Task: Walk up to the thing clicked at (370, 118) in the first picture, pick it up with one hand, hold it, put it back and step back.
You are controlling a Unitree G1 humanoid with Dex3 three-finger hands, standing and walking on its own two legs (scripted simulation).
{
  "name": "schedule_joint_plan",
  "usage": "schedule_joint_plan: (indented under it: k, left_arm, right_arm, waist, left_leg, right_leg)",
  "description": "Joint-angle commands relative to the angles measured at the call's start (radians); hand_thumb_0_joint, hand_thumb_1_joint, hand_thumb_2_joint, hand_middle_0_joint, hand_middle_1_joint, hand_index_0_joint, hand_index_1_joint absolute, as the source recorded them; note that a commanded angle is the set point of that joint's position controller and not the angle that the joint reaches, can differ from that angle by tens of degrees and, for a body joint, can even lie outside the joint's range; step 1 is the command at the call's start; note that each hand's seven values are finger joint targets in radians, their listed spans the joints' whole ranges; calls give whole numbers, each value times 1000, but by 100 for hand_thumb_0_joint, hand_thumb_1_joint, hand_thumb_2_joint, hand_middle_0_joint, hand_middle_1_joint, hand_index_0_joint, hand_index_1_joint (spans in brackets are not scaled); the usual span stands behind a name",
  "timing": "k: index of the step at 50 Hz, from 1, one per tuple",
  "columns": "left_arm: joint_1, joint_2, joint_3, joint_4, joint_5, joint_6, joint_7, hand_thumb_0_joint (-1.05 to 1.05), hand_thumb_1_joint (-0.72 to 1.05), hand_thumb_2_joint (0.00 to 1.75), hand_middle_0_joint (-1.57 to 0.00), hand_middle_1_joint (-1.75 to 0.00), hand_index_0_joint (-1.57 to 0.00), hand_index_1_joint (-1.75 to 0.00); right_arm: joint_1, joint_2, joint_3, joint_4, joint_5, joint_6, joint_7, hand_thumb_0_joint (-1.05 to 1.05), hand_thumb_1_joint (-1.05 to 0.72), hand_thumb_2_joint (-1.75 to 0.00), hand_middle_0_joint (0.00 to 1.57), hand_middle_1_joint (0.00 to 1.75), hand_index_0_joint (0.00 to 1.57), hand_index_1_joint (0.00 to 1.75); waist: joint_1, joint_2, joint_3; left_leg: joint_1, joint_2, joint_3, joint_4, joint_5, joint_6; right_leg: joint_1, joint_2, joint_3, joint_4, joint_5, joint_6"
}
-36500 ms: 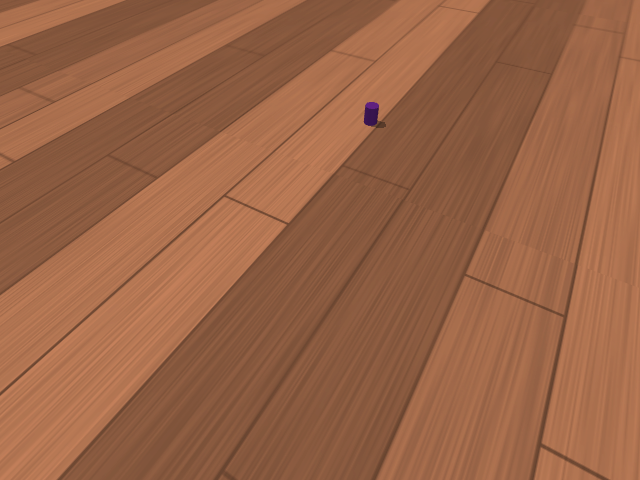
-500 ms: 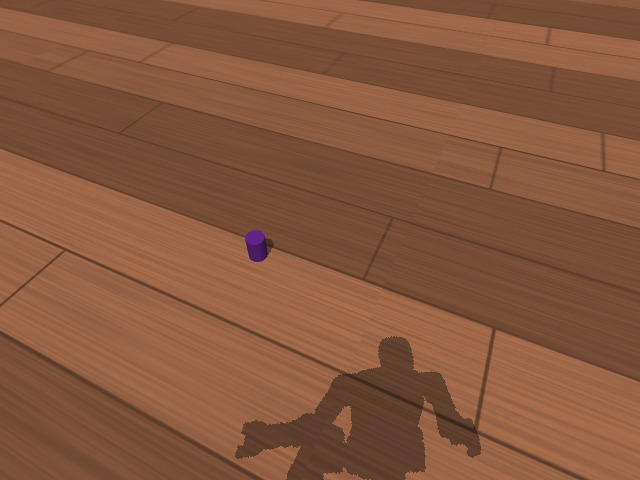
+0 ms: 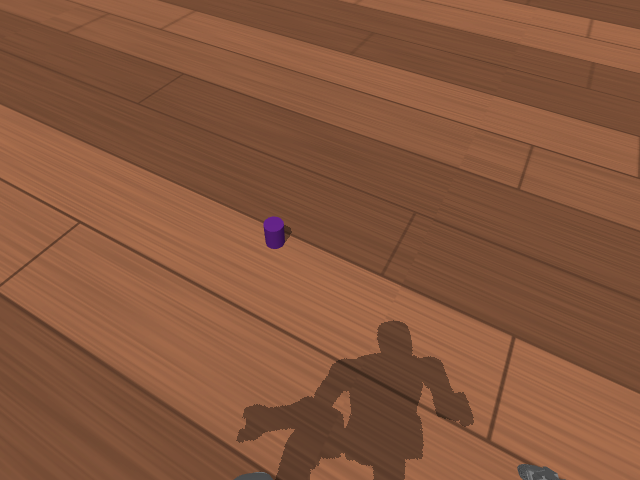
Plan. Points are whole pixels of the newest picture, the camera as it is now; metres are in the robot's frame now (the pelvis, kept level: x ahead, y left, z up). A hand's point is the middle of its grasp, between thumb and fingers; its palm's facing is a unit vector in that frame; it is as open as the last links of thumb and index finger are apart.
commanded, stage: step back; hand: left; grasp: from above
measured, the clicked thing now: (274, 233) +1.05 +0.18 -0.71
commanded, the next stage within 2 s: stand in 0.12 s
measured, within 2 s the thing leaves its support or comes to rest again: neither
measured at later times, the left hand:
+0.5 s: hand out of the picture +0.11 +0.24 -0.13, palm faces -0.03 -0.94 -0.34, open 7.4 cm
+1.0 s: hand out of the picture +0.09 +0.25 -0.14, palm faces -0.05 -0.94 -0.34, open 7.4 cm
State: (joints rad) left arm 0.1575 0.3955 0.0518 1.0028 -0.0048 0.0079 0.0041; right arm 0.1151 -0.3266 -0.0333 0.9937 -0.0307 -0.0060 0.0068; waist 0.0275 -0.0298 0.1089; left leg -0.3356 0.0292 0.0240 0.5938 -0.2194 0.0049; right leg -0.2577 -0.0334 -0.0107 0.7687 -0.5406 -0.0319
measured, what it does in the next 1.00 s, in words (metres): stands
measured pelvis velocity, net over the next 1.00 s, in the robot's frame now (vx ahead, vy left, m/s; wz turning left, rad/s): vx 0.01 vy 0.00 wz -0.02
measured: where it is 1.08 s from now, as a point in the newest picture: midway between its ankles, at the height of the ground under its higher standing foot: outside the picture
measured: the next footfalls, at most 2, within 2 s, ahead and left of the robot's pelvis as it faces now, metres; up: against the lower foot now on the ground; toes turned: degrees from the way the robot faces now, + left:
none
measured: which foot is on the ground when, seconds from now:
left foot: down 0.00-1.00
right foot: down 0.00-1.00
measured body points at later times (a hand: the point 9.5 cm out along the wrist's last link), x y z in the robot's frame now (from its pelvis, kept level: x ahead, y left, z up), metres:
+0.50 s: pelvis +0.02 -0.01 +0.02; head +0.02 -0.01 +0.47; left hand +0.11 +0.29 -0.11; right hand +0.11 -0.31 -0.11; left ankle +0.06 +0.13 -0.73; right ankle -0.02 -0.13 -0.73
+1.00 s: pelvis +0.01 +0.00 +0.02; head +0.02 +0.00 +0.47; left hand +0.09 +0.30 -0.11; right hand +0.07 -0.30 -0.11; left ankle +0.06 +0.13 -0.73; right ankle -0.02 -0.13 -0.73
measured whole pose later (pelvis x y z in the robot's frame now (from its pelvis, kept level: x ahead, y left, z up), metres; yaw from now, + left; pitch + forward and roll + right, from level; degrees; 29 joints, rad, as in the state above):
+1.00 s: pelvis +0.01 +0.00 +0.02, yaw -1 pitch -3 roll +0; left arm 0.12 0.36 0.01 1.14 0.01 -0.01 -0.01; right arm 0.11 -0.34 0.00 1.15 -0.01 -0.01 0.01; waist -0.01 0.00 0.06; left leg -0.17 0.05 0.05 0.33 -0.11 -0.02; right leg -0.05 -0.02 -0.01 0.32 -0.22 0.02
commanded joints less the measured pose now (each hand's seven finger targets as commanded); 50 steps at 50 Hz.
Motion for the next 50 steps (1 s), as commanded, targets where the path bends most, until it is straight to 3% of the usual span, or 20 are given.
schedule_joint_plan:
  k: [1,2,4,5,6,7,8,9,11,13,19,23,26,29,34,39,44,50]
  left_arm:
    - [88,152,40,3,7,-27,13,0,90,90,-20,-30,-20,-30]
    - [89,152,43,18,15,-33,16,0,90,90,-20,-30,-20,-30]
    - [91,200,57,25,30,-42,21,0,90,90,-20,-30,-20,-30]
    - [45,243,59,12,33,-45,19,0,90,90,-20,-30,-20,-30]
    - [-58,226,24,15,34,-47,8,0,90,90,-20,-30,-20,-30]
    - [-102,201,18,-1,29,-48,0,0,90,90,-20,-30,-20,-30]
    - [-98,166,8,-3,23,-52,-3,0,90,90,-20,-30,-20,-30]
    - [-73,147,-1,5,13,-54,-1,0,90,90,-20,-30,-20,-30]
    - [-53,170,0,24,7,-62,3,0,90,90,-20,-30,-20,-30]
    - [-62,180,2,40,7,-59,5,0,90,90,-20,-30,-20,-30]
    - [-70,171,-4,56,8,-53,4,0,90,90,-20,-30,-20,-30]
    - [-82,171,-3,58,9,-52,5,0,90,90,-20,-30,-20,-30]
    - [-86,175,-3,60,12,-53,5,0,90,90,-20,-30,-20,-30]
    - [-105,175,-3,61,11,-47,2,0,90,90,-20,-30,-20,-30]
    - [-106,175,-4,59,13,-47,-1,0,90,90,-20,-30,-20,-30]
    - [-105,174,-4,65,13,-43,-5,0,90,90,-20,-30,-20,-30]
    - [-102,176,-4,62,13,-45,-5,0,90,90,-20,-30,-20,-30]
    - [-84,170,-12,66,11,-43,-4,0,90,90,-20,-30,-20,-30]
  right_arm:
    - [-86,-289,-62,-58,5,-13,-19,0,-90,-90,20,30,20,30]
    - [-99,-275,-57,-57,11,-6,-17,0,-90,-90,20,30,20,30]
    - [-111,-231,-44,-66,26,-4,-14,0,-90,-90,20,30,20,30]
    - [-104,-204,-40,-58,30,-1,-13,0,-90,-90,20,30,20,30]
    - [-57,-198,-30,-32,34,-3,-8,0,-90,-90,20,30,20,30]
    - [-37,-207,-29,-7,29,-12,-4,0,-90,-90,20,30,20,30]
    - [-61,-237,-32,3,24,-26,0,0,-90,-90,20,30,20,30]
    - [-99,-246,-35,9,19,-33,0,0,-90,-90,20,30,20,30]
    - [-84,-228,-30,17,16,-34,-1,0,-90,-90,20,30,20,30]
    - [-77,-217,-22,29,21,-30,-4,0,-90,-90,20,30,20,30]
    - [-96,-220,-16,55,25,-28,-4,0,-90,-90,20,30,20,30]
    - [-105,-219,-15,63,23,-30,-6,0,-90,-90,20,30,20,30]
    - [-104,-218,-12,70,23,-31,-6,0,-90,-90,20,30,20,30]
    - [-93,-220,-9,79,23,-29,-7,0,-90,-90,20,30,20,30]
    - [-89,-228,-11,81,23,-31,-5,0,-90,-90,20,30,20,30]
    - [-82,-235,-11,89,21,-31,-4,0,-90,-90,20,30,20,30]
    - [-75,-233,-10,91,22,-34,-6,0,-90,-90,20,30,20,30]
    - [-67,-239,-9,100,22,-31,-8,0,-90,-90,20,30,20,30]
  waist:
    - [14,217,-143]
    - [17,187,-150]
    - [20,79,-173]
    - [-1,-9,-150]
    - [-80,-1,-89]
    - [-83,-4,-95]
    - [-60,43,-140]
    - [-33,58,-157]
    - [-36,12,-180]
    - [-38,-6,-148]
    - [-29,17,-130]
    - [-24,34,-153]
    - [-24,31,-143]
    - [-30,40,-110]
    - [-28,47,-122]
    - [-31,41,-92]
    - [-32,35,-142]
    - [-34,46,-141]
  left_leg:
    - [51,193,-217,-186,24,139]
    - [35,173,-186,-153,32,118]
    - [-17,118,-118,-71,22,62]
    - [8,62,-90,-69,-101,27]
    - [156,38,-76,-123,-96,18]
    - [234,72,-100,-163,-33,22]
    - [251,112,-134,-175,104,33]
    - [245,116,-130,-162,183,37]
    - [261,110,-99,-144,334,38]
    - [242,108,-91,-177,321,30]
    - [251,104,-82,-236,235,13]
    - [265,111,-77,-249,291,7]
    - [261,109,-74,-258,275,2]
    - [236,110,-77,-288,186,-2]
    - [238,113,-81,-297,181,-4]
    - [227,111,-88,-321,84,-4]
    - [262,119,-84,-301,192,1]
    - [272,118,-77,-293,185,5]
  right_leg:
    - [63,2,-23,-231,180,10]
    - [116,13,-30,-321,259,13]
    - [170,-50,78,-344,314,-16]
    - [52,-132,207,-397,200,-53]
    - [-95,-179,242,-443,173,-57]
    - [-114,-144,187,-427,187,-30]
    - [-37,-90,116,-392,306,-3]
    - [16,-77,91,-399,369,9]
    - [82,-92,94,-390,565,17]
    - [104,-95,91,-400,600,17]
    - [125,-99,87,-466,494,21]
    - [154,-103,80,-468,558,23]
    - [155,-104,80,-485,551,25]
    - [139,-101,88,-506,437,21]
    - [142,-100,86,-517,422,19]
    - [109,-95,87,-532,335,17]
    - [134,-100,88,-515,427,20]
    - [124,-101,90,-521,425,21]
